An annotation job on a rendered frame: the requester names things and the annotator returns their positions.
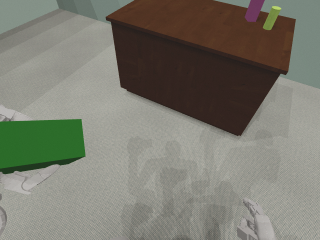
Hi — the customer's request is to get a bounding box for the robot right hand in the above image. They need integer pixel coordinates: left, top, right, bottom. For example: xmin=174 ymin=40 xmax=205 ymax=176
xmin=237 ymin=197 xmax=277 ymax=240

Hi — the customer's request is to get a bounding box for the sponge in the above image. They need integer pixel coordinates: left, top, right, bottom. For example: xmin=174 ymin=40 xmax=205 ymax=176
xmin=0 ymin=119 xmax=86 ymax=174

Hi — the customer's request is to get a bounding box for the robot left hand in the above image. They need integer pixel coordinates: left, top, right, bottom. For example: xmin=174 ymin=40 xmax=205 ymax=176
xmin=0 ymin=104 xmax=61 ymax=195

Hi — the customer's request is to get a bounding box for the table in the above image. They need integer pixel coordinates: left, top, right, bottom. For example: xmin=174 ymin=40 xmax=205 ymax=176
xmin=105 ymin=0 xmax=296 ymax=136

